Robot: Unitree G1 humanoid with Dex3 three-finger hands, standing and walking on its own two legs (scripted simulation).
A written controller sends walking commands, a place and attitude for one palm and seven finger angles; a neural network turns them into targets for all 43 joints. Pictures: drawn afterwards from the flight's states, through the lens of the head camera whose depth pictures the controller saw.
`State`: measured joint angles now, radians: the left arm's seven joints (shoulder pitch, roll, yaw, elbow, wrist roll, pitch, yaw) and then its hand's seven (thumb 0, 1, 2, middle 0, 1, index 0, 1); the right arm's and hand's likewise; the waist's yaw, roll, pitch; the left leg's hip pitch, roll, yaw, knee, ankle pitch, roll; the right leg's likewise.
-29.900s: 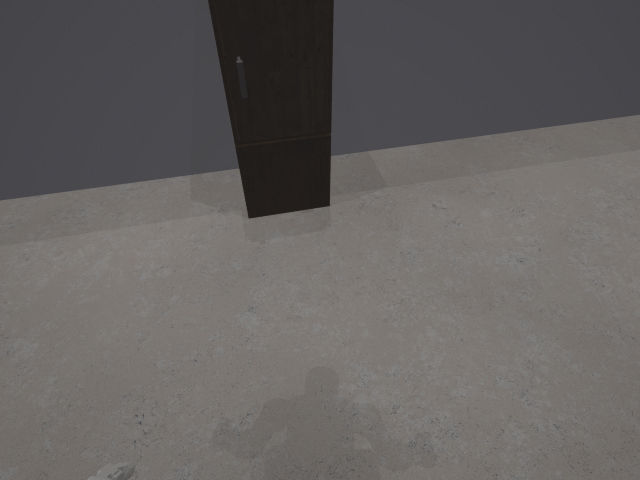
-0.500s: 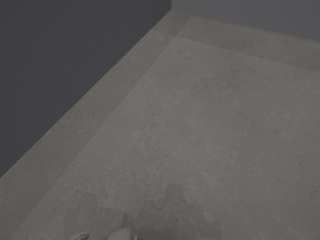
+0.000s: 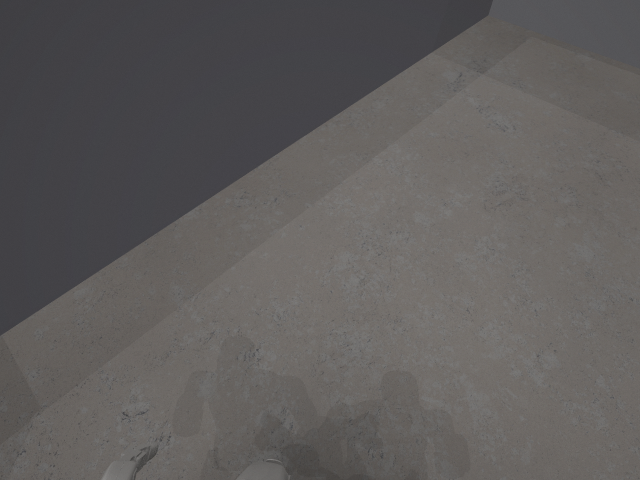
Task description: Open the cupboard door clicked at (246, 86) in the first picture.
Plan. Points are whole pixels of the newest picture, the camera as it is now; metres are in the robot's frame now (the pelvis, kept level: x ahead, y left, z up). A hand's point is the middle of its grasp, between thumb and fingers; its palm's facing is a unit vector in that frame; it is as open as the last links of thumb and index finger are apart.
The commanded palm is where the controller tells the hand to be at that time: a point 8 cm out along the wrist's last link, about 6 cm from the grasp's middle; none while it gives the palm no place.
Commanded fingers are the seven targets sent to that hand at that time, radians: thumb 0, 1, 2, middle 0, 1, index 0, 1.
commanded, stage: turn to face it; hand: left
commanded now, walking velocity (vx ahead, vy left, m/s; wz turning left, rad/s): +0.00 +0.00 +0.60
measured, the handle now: out of the picture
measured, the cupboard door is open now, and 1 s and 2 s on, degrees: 41 41 41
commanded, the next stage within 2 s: none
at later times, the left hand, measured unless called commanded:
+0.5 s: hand out of the picture +0.04 +0.23 -0.16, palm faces +0.35 -0.90 -0.25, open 7.4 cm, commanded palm none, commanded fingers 0.00 0.90 0.90 -0.20 -0.30 -0.20 -0.30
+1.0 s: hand out of the picture -0.03 +0.14 -0.15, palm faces +0.61 -0.76 -0.22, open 7.4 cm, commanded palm none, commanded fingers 0.00 0.90 0.90 -0.20 -0.30 -0.20 -0.30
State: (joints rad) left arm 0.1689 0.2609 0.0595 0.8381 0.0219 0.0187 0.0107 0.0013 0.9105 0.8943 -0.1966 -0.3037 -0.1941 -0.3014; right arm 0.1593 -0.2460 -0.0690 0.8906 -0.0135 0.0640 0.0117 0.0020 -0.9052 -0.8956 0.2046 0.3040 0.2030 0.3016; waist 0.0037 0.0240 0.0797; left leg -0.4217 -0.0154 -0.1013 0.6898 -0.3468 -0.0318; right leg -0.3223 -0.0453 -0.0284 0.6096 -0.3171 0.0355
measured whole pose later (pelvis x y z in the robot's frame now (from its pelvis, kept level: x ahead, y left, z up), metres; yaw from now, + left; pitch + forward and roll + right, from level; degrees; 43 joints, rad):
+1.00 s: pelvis +0.05 -0.05 +0.01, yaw +38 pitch +1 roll +1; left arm 0.24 0.21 0.03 0.88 0.03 0.01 0.01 0.00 0.91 0.89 -0.20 -0.30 -0.20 -0.30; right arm 0.12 -0.24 -0.07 0.91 -0.01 0.07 0.03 0.00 -0.91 -0.90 0.20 0.30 0.20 0.30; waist 0.01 -0.05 0.11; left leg -0.35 0.01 0.09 0.72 -0.42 -0.06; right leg -0.22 -0.15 -0.21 0.55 -0.32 0.02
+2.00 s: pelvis +0.05 -0.05 +0.01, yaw +73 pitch +0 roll -1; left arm 0.21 0.28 0.07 0.92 0.02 0.07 0.02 0.01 0.91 0.89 -0.20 -0.30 -0.20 -0.30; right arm 0.10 -0.23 -0.05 0.87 -0.02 0.02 0.01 0.00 -0.91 -0.90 0.20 0.30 0.20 0.30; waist 0.02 -0.06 0.11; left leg -0.34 -0.02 0.02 0.61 -0.29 0.05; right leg -0.45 -0.11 -0.05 1.10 -0.51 0.08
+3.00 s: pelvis +0.05 +0.02 +0.02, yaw +93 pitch +0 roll -1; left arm 0.20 0.24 0.06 0.98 0.03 0.01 -0.02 0.01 0.91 0.89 -0.20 -0.30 -0.19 -0.30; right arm 0.31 -0.16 -0.01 1.01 -0.01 -0.04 -0.01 0.00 -0.91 -0.90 0.20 0.30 0.20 0.30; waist 0.02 -0.03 0.04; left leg -0.09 -0.07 0.02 0.33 -0.25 0.10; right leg -0.55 -0.11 -0.04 1.09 -0.30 0.04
